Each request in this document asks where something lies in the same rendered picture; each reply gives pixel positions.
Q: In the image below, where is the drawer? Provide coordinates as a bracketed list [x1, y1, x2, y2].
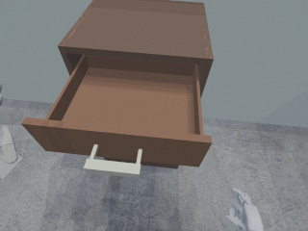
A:
[21, 55, 213, 167]

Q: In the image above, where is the robot right hand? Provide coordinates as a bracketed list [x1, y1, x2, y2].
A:
[226, 187, 265, 231]

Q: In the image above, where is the handle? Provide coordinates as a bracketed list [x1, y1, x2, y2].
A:
[84, 144, 142, 178]

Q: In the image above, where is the robot left hand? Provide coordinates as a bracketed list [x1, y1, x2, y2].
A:
[0, 82, 22, 179]

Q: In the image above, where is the cabinet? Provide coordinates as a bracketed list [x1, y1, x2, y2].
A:
[58, 0, 214, 169]

